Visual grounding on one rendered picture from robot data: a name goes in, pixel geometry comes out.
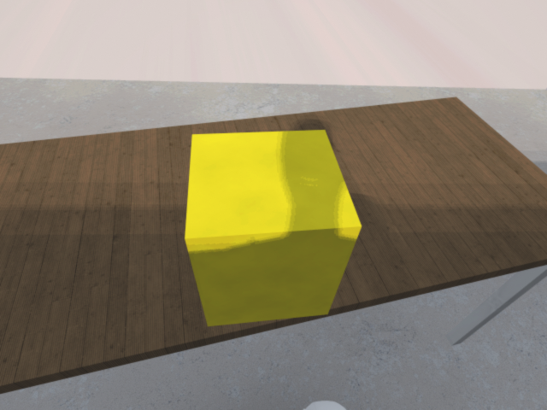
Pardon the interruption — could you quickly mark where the table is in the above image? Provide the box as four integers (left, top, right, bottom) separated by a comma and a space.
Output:
0, 97, 547, 394

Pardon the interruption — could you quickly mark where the carton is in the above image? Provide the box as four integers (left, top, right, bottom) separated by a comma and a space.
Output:
185, 130, 362, 326

